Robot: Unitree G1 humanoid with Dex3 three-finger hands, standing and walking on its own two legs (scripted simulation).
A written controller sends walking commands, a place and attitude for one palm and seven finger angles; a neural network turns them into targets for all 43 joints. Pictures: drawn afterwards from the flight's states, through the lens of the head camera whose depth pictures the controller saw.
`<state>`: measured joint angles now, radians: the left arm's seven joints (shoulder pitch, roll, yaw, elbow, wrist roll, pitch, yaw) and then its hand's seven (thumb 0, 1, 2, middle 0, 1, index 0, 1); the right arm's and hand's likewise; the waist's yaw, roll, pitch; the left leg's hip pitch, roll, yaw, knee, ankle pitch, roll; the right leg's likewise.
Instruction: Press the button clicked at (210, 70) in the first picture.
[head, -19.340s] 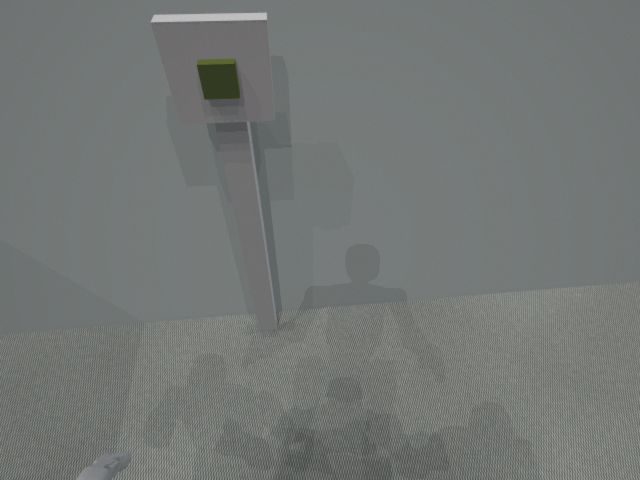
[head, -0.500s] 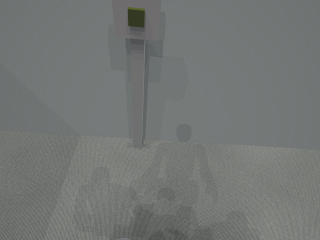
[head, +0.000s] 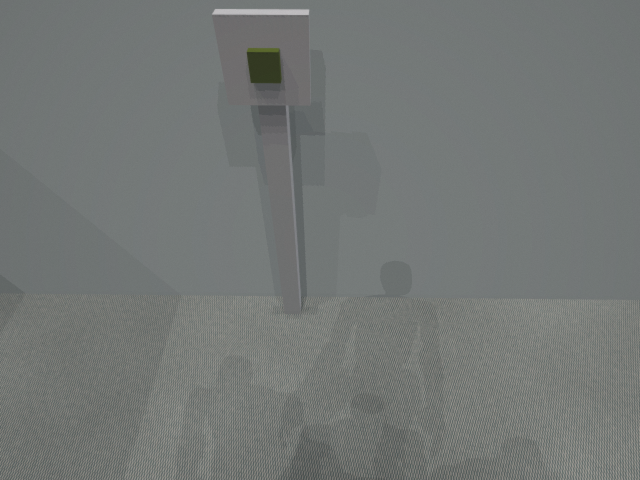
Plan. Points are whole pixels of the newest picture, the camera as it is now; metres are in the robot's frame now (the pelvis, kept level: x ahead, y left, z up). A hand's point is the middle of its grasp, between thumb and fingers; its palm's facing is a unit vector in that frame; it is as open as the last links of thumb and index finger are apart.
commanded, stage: let the arm hang, fingers relaxed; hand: left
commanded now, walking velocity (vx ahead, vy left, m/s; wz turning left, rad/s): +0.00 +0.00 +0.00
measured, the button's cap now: (265, 65) +0.78 +0.15 +0.17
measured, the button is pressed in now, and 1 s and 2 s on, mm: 0 0 0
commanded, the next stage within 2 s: stand and wait in 0.26 s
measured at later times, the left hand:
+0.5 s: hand out of the picture +0.00 +0.15 -0.17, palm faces +0.05 -0.98 -0.19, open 7.3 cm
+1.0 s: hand out of the picture +0.02 +0.15 -0.17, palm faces +0.04 -0.98 -0.20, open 7.4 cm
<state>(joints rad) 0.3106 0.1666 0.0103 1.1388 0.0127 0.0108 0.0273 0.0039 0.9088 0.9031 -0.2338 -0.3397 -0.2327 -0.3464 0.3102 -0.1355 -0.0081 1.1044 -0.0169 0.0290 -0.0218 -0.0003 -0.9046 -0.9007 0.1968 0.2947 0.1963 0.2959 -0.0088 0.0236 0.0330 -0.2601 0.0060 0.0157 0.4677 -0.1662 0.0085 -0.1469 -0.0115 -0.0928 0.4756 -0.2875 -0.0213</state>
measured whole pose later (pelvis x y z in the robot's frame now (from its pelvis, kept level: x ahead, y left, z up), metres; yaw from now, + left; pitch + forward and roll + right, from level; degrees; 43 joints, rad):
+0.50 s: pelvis +0.02 -0.01 +0.00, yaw +0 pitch -2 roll +0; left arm 0.30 0.13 0.02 1.16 0.01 0.00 0.04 0.00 0.91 0.90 -0.20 -0.30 -0.20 -0.30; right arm 0.28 -0.13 -0.01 1.13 -0.01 0.02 -0.04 0.00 -0.91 -0.90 0.20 0.29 0.20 0.30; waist -0.01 0.01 0.05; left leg -0.22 0.02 0.01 0.44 -0.19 -0.01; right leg -0.09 0.01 -0.10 0.42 -0.29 -0.04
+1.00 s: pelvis +0.03 -0.03 +0.00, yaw +0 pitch -3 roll +0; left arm 0.27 0.15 0.02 1.15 0.01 -0.01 0.03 0.00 0.91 0.90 -0.20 -0.30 -0.20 -0.30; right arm 0.25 -0.15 -0.01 1.14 -0.01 0.02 -0.04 0.00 -0.91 -0.90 0.20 0.29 0.20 0.30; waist -0.01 0.01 0.06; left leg -0.19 0.04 0.00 0.42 -0.19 -0.03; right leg -0.06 0.02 -0.10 0.39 -0.29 -0.05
